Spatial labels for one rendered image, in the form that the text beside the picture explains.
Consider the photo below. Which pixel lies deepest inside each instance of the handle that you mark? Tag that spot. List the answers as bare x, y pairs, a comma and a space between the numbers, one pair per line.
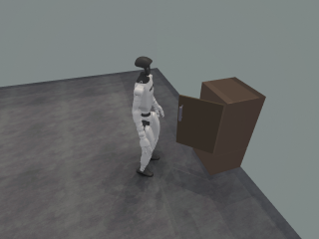
180, 113

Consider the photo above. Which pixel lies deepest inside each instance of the right robot shin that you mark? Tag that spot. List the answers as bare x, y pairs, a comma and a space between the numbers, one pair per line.
145, 159

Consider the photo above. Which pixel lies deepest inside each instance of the robot left hand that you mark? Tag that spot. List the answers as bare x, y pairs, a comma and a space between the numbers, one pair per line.
157, 109

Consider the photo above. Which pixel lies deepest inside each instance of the cupboard door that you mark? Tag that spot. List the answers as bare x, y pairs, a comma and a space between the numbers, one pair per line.
199, 124

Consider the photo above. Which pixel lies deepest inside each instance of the right robot forearm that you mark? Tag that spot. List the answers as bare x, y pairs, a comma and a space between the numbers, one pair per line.
139, 124

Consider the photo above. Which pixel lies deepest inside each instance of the right robot upper arm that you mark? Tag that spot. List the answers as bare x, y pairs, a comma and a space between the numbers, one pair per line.
139, 92

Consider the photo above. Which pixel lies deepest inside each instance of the robot right hand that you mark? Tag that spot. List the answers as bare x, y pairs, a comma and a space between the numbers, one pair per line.
144, 142

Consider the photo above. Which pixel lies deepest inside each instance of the left robot forearm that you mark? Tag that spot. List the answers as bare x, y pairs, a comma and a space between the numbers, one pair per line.
155, 103

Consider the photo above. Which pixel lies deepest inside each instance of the robot torso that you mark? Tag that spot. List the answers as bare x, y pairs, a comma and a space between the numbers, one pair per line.
147, 101

